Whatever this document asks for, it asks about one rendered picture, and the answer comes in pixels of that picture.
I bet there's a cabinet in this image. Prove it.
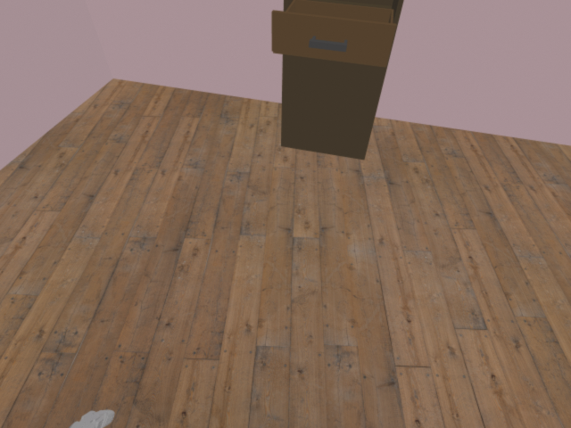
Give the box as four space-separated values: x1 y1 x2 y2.
281 0 404 160

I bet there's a robot left hand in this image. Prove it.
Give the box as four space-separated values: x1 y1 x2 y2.
69 410 115 428

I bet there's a drawer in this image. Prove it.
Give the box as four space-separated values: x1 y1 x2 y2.
271 0 396 68

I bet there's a handle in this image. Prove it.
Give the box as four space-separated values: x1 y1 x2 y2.
309 36 348 52

